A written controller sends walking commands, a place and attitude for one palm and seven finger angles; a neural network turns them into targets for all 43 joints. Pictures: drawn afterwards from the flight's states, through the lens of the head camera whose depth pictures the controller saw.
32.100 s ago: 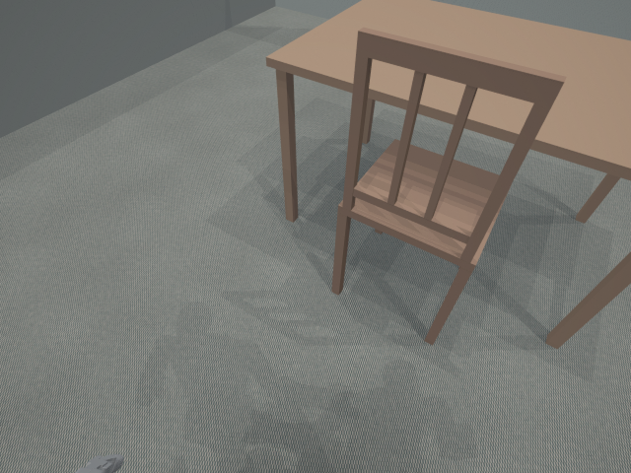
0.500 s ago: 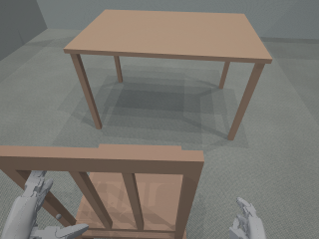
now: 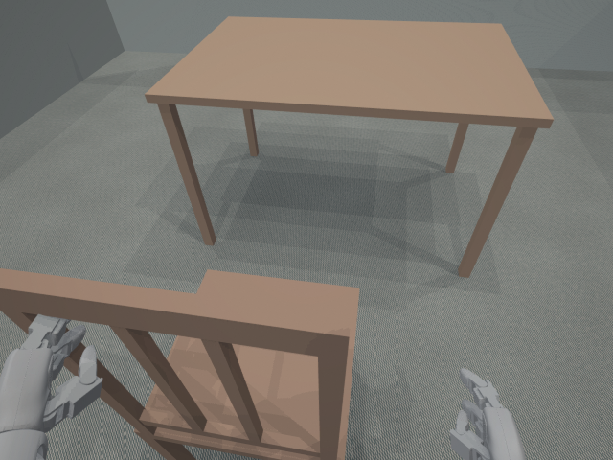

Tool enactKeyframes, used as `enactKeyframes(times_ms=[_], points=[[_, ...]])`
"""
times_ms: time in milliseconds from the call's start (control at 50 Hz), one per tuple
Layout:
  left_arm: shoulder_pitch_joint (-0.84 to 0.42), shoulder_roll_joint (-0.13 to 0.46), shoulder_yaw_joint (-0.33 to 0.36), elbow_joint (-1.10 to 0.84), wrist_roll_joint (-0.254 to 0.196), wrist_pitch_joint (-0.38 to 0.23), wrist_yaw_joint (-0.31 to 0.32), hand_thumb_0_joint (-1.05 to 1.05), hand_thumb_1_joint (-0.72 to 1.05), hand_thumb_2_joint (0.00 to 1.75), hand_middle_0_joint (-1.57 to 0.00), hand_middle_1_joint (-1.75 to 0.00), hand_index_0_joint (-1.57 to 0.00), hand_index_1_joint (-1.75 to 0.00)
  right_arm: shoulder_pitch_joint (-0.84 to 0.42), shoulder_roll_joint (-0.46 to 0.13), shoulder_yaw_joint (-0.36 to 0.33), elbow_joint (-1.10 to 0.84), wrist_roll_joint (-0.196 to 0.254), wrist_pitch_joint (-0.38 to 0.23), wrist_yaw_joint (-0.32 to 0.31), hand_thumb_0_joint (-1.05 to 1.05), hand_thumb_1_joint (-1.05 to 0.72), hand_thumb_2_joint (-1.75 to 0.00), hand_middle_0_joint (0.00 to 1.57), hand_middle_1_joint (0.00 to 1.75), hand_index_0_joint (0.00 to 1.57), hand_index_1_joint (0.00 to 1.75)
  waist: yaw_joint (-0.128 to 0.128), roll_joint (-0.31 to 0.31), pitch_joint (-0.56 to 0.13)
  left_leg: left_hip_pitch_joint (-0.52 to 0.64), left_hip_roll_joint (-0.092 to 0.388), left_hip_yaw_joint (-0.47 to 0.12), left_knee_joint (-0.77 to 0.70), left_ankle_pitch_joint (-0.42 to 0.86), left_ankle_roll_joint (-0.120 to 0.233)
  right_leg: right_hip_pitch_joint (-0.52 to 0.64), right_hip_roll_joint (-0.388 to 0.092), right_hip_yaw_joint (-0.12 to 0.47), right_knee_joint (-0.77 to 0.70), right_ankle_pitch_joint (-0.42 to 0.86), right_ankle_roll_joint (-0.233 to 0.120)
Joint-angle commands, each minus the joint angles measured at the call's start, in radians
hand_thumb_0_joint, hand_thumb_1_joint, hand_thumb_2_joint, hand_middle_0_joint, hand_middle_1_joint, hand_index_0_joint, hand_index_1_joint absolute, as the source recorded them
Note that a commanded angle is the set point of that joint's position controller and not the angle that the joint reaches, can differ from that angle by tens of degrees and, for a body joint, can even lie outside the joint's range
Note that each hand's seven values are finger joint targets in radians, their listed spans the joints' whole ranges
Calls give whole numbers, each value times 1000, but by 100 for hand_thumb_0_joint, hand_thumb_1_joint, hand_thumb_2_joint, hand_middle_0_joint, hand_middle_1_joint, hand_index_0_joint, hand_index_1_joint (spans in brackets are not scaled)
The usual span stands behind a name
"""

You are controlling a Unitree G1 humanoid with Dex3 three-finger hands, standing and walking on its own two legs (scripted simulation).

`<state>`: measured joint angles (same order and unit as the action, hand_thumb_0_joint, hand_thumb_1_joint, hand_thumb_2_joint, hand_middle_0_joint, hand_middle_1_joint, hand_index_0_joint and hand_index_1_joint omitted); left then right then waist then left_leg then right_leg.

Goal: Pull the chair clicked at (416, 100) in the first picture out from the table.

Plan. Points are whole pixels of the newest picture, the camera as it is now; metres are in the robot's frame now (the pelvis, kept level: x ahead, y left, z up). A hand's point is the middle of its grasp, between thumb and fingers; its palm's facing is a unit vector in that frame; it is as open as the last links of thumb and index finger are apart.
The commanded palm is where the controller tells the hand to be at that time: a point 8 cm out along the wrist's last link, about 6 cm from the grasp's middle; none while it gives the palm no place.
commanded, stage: draw the hand back to the body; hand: left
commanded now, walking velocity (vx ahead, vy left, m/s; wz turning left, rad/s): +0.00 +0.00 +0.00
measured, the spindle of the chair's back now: (170, 384) +0.21 +0.24 -0.04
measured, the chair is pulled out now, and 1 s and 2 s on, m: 0.65 0.68 0.78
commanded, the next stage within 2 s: step back with the hand held close in 0.24 s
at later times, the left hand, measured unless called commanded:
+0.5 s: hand (93, 385) +0.16 +0.26 +0.08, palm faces +0.33 -0.82 -0.47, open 7.2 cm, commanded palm +0.12 +0.29 +0.18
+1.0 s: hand out of the picture +0.08 +0.25 +0.09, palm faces +0.11 -0.83 -0.55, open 6.8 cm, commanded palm +0.04 +0.30 +0.18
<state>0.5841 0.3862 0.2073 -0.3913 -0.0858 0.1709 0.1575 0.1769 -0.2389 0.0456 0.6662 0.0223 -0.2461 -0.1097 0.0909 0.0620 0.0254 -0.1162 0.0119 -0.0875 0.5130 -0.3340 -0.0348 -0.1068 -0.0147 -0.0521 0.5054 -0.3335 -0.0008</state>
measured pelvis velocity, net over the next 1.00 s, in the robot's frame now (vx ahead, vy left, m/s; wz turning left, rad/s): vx -0.10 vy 0.00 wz -0.01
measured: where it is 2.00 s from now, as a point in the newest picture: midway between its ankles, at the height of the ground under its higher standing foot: outside the picture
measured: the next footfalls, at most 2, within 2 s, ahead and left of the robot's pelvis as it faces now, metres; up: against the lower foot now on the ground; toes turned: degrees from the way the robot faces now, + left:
right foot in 1.16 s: -0.07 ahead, -0.12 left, +0.00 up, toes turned +1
right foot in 1.78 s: -0.27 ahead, -0.14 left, +0.00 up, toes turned -3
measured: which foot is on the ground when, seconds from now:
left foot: down 0.00-1.00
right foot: down 0.00-1.00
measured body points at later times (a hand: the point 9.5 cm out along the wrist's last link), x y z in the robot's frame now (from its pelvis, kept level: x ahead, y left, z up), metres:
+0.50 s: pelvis -0.02 -0.01 +0.00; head +0.00 -0.03 +0.45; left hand +0.13 +0.30 +0.11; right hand +0.18 -0.22 -0.09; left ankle -0.03 +0.15 -0.73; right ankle -0.03 -0.12 -0.73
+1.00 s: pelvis -0.10 +0.00 -0.01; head -0.06 +0.03 +0.44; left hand +0.07 +0.29 +0.12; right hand +0.07 -0.23 -0.09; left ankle -0.03 +0.15 -0.73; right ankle -0.03 -0.12 -0.73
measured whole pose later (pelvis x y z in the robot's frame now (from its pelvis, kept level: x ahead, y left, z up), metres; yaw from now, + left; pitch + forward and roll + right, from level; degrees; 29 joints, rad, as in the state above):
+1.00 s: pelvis -0.10 +0.00 -0.01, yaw +0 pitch -1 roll -2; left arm 0.69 0.57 0.28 -0.56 -0.07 -0.02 0.11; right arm 0.18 -0.20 0.02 0.61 0.01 -0.13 -0.13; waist 0.02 -0.02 0.13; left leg -0.39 0.02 -0.10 0.63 -0.27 -0.03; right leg -0.34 0.00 -0.06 0.55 -0.18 -0.01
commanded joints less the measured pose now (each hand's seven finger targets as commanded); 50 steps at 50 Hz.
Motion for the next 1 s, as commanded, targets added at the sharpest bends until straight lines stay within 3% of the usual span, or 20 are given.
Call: enactKeyframes(times_ms=[0,60,100,160,300,340,360,380,400,420,480,560,660,680,760,780,820,880,940,980], points=[[-278,270,272,-522,42,-219,69,0,90,90,-20,-30,-20,-30,-120,-82,-27,-157,-4,-68,-1,0,-90,-90,20,30,20,30,-22,153,-178,38,20,39,-50,459,25,32,-51,-6,-36,415,-21],[-282,282,284,-517,42,-226,71,0,90,90,-20,-30,-20,-30,-121,-82,-29,-153,-5,-73,-1,0,-90,-90,20,30,20,30,-20,131,-189,36,20,44,-45,442,30,33,-53,-5,-37,421,-20],[-296,274,276,-514,45,-223,68,0,90,90,-20,-30,-20,-30,-124,-80,-27,-148,-4,-73,-1,0,-90,-90,20,30,20,30,-21,170,-170,30,20,42,-54,407,26,23,-56,1,-46,385,-24],[-291,282,287,-505,46,-231,70,0,90,90,-20,-30,-20,-30,-124,-79,-28,-145,-6,-80,-3,0,-90,-90,20,30,20,30,-17,135,-182,31,21,44,-50,395,31,21,-56,-4,-46,375,-24],[-288,290,292,-506,49,-238,68,0,90,90,-20,-30,-20,-30,-132,-78,-25,-137,-8,-91,-8,0,-90,-90,20,30,20,30,-13,155,-174,15,21,40,-56,360,31,15,-60,1,-52,335,-29],[-326,276,269,-512,47,-242,65,0,90,90,-20,-30,-20,-30,-128,-82,-24,-133,-7,-92,-8,0,-90,-90,20,30,20,30,-23,150,-177,24,19,43,-54,353,33,5,-59,0,-55,330,-26],[-465,395,377,-464,11,-278,40,0,90,90,-20,-30,-20,-30,-88,-115,-55,-176,17,-25,-12,0,-90,-90,20,30,20,30,-55,53,1,-44,48,4,-62,328,50,-85,-80,136,-128,401,-29],[-506,395,369,-448,21,-285,25,0,90,90,-20,-30,-20,-30,-86,-105,-53,-177,17,7,-11,0,-90,-90,20,30,20,30,-61,92,-40,-30,49,0,-75,294,47,-65,-107,149,-140,422,-38],[-423,317,323,-415,15,-283,21,0,90,90,-20,-30,-20,-30,-98,-97,-55,-187,16,22,-13,0,-90,-90,20,30,20,30,-66,72,-38,-15,51,5,-75,320,41,-49,-108,137,-135,454,-35],[-386,300,309,-427,17,-289,20,0,90,90,-20,-30,-20,-30,-103,-99,-54,-198,15,37,-10,0,-90,-90,20,30,20,30,-62,71,-92,9,55,5,-75,373,43,-13,-110,123,-117,493,-32],[-272,310,328,-493,17,-307,31,0,90,90,-20,-30,-20,-30,-126,-97,-60,-223,15,72,-11,0,-90,-90,20,30,20,30,-52,158,-225,51,73,2,-72,539,45,71,-112,107,-60,580,-25],[-155,308,346,-578,13,-316,46,0,90,90,-20,-30,-20,-30,-126,-92,-71,-251,16,103,-10,0,-90,-90,20,30,20,30,-45,132,-297,27,100,-9,-52,635,46,107,-104,82,-6,600,-17],[-83,336,389,-611,10,-322,57,0,90,90,-20,-30,-20,-30,-123,-87,-81,-253,14,114,-23,0,-90,-90,20,30,20,30,-42,142,-279,-77,122,-44,-74,506,53,77,-89,76,16,470,-8],[-67,354,407,-600,11,-323,58,0,90,90,-20,-30,-20,-30,-128,-87,-86,-245,16,113,-26,0,-90,-90,20,30,20,30,-41,185,-270,-95,120,-44,-83,462,57,70,-86,82,15,439,-8],[-72,363,426,-600,8,-338,63,0,90,90,-20,-30,-20,-30,-102,-87,-84,-239,7,102,-35,0,-90,-90,20,30,20,30,-47,151,-222,-221,118,-66,-91,261,55,63,-84,95,10,346,-6],[-70,392,452,-598,9,-347,64,0,90,90,-20,-30,-20,-30,-105,-89,-89,-229,9,97,-38,0,-90,-90,20,30,20,30,-49,169,-227,-239,111,-61,-91,202,58,65,-86,110,2,332,-7],[-85,382,446,-608,10,-360,66,0,90,90,-20,-30,-20,-30,-78,-90,-85,-230,1,88,-37,0,-90,-90,20,30,20,30,-57,125,-206,-277,88,-59,-69,81,50,32,-100,139,-29,245,-18],[-81,398,461,-588,12,-386,70,0,90,90,-20,-30,-20,-30,-65,-88,-84,-208,-3,69,-38,0,-90,-90,20,30,20,30,-67,90,-187,-238,41,-41,10,-88,44,-99,-152,213,-119,60,-51],[-110,405,459,-611,18,-404,79,0,90,90,-20,-30,-20,-30,-50,-92,-75,-193,-17,60,-38,0,-90,-90,20,30,20,30,-69,34,-168,-170,30,-44,89,-113,39,-238,-189,215,-163,-107,-71],[-109,415,467,-616,21,-414,81,0,90,90,-20,-30,-20,-30,-64,-102,-73,-190,-17,49,-40,0,-90,-90,20,30,20,30,-71,101,-149,-203,62,-87,2,-130,53,-228,-146,178,-117,-120,-53]])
